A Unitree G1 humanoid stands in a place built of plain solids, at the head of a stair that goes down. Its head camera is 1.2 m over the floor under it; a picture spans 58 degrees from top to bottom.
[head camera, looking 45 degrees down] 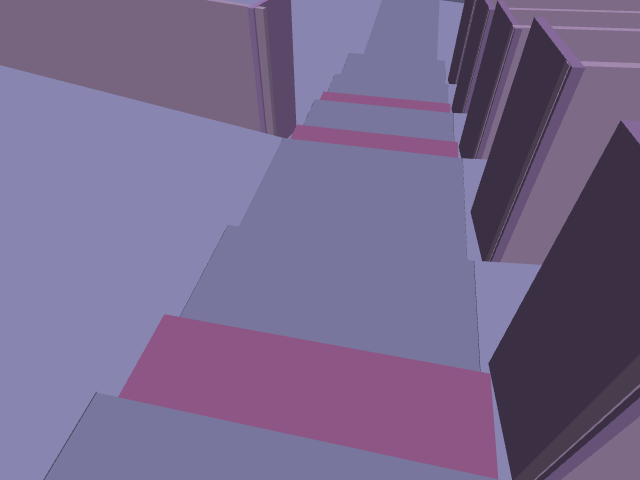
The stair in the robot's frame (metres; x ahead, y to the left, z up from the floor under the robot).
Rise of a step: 0.12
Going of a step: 0.49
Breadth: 1.16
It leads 12 degrees to the right of straight ahead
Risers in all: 3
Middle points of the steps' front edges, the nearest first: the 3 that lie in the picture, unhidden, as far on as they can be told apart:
0.46 0.08 0.00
0.82 0.01 -0.12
1.42 -0.12 -0.24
